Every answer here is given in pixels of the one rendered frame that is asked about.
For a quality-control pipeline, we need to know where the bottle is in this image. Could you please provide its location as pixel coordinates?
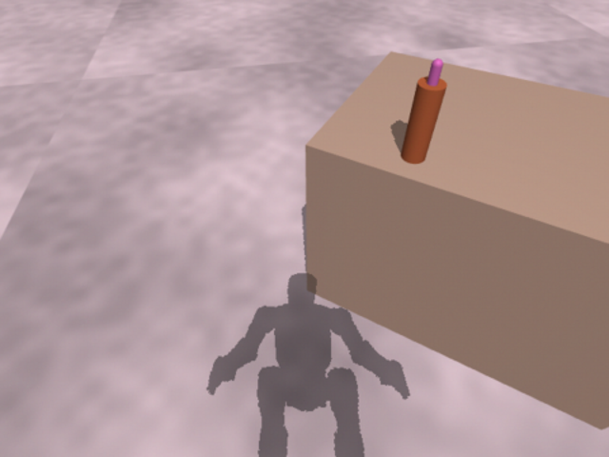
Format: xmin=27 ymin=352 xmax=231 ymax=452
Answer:
xmin=401 ymin=59 xmax=447 ymax=164

